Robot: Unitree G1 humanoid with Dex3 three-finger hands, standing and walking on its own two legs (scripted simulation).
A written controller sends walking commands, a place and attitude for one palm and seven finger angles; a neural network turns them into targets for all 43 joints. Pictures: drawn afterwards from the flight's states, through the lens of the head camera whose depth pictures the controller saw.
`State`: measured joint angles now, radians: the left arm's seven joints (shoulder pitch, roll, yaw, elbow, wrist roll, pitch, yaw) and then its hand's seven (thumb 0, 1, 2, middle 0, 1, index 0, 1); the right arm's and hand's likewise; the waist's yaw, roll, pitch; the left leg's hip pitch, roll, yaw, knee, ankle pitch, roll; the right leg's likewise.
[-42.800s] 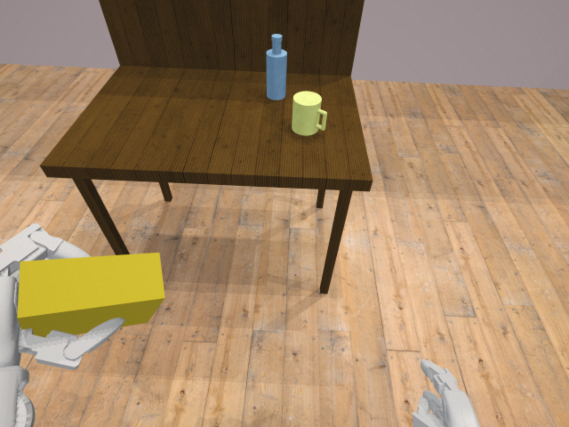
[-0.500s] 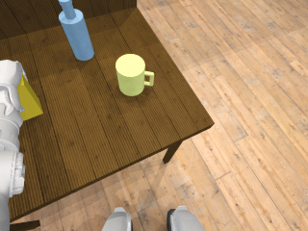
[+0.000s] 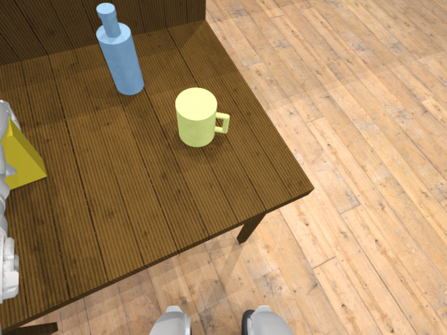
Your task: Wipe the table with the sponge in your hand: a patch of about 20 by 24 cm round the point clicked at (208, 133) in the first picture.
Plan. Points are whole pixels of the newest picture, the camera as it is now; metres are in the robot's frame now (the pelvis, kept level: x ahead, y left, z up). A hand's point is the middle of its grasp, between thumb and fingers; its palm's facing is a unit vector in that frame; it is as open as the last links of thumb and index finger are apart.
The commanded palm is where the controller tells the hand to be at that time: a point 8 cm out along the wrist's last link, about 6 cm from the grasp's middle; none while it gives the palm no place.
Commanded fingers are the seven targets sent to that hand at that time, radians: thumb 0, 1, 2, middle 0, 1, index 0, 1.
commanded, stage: slide back across to the first lane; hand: left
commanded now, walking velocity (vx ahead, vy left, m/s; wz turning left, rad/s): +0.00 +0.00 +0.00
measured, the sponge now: (4, 165) +0.41 +0.40 -0.03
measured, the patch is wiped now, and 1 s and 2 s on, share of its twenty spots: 1.00 1.00 1.00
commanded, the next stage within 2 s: wipe back along the first lane in 0.14 s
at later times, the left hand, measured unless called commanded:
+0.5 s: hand out of the picture +0.40 +0.42 +0.01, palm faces -0.15 +0.00 -0.99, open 9.7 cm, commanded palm +0.39 +0.39 +0.04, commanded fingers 0.00 0.10 1.30 -1.20 -1.60 -1.20 -1.60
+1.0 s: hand out of the picture +0.37 +0.40 +0.01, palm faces -0.12 +0.02 -0.99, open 9.7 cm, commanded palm +0.34 +0.36 +0.03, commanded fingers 0.00 0.10 1.30 -1.20 -1.60 -1.20 -1.60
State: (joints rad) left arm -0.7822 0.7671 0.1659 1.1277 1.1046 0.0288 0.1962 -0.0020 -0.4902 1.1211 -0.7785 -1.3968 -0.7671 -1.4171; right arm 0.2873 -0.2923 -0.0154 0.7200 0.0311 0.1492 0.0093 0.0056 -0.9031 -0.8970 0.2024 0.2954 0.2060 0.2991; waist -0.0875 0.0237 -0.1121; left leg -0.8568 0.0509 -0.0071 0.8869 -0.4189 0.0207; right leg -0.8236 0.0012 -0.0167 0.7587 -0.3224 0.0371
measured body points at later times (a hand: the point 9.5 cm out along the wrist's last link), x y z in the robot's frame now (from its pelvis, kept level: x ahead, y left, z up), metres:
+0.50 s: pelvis +0.00 +0.01 +0.00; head +0.13 +0.04 +0.43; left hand +0.41 +0.41 +0.06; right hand +0.05 -0.27 -0.13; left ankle -0.01 +0.10 -0.69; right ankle +0.01 -0.16 -0.69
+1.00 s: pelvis +0.01 +0.02 +0.01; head +0.10 +0.03 +0.45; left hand +0.37 +0.39 +0.06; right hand +0.10 -0.25 -0.12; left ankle -0.01 +0.10 -0.69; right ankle +0.01 -0.15 -0.69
